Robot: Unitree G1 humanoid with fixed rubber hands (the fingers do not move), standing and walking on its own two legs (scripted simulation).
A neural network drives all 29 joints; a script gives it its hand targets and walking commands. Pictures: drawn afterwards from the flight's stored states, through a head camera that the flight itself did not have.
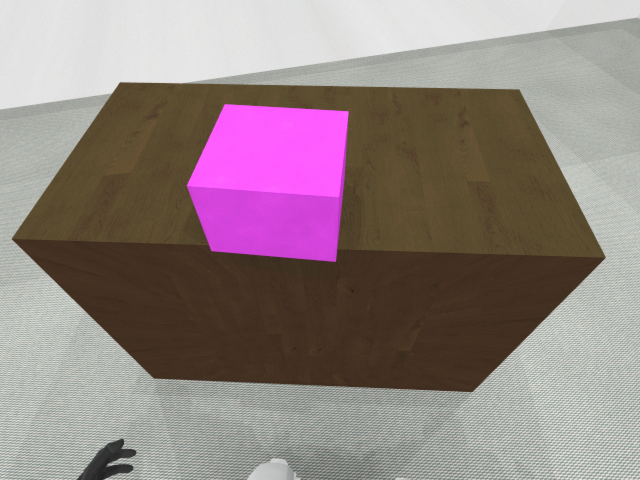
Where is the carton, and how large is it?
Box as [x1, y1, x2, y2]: [187, 104, 348, 261]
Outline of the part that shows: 225,104 187,184 188,190 211,250 335,261 344,178 348,111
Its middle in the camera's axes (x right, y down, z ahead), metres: -0.07 -0.10 +0.63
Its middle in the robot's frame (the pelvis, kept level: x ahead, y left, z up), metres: +0.56 +0.11 +0.04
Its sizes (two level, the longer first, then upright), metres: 0.206 0.197 0.146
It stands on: a pedestal, 0.70 m high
